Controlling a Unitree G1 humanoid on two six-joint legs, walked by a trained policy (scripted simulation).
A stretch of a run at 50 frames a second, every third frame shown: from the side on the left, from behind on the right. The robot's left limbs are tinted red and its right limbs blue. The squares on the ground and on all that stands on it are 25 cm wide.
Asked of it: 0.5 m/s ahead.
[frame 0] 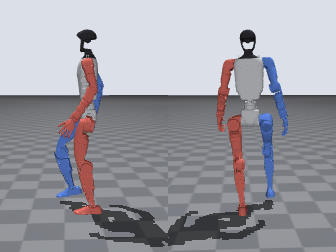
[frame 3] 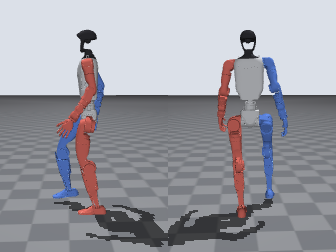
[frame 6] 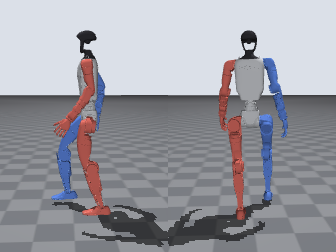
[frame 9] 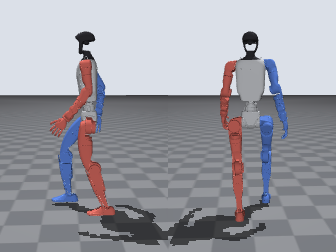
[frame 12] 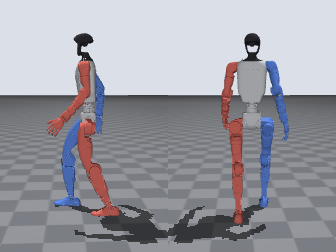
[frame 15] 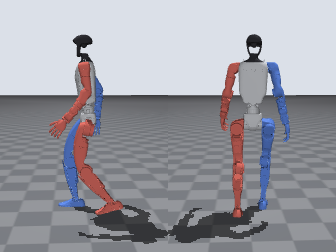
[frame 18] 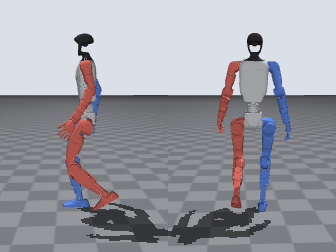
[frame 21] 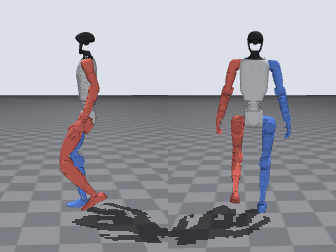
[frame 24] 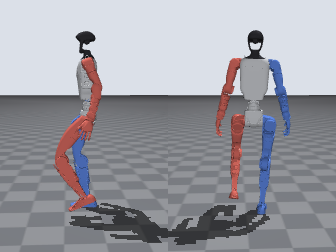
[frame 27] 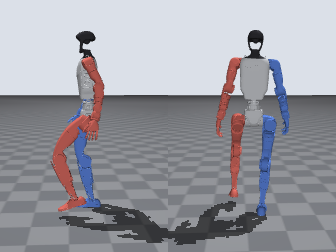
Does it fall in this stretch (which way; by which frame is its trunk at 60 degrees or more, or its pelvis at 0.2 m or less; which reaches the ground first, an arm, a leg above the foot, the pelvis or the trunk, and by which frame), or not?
no
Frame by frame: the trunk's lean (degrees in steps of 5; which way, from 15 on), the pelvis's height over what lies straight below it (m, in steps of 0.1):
0: 5, 0.8
3: 5, 0.8
6: 5, 0.8
9: 5, 0.8
12: 5, 0.8
15: 5, 0.8
18: 5, 0.8
21: 5, 0.8
24: 5, 0.8
27: 5, 0.8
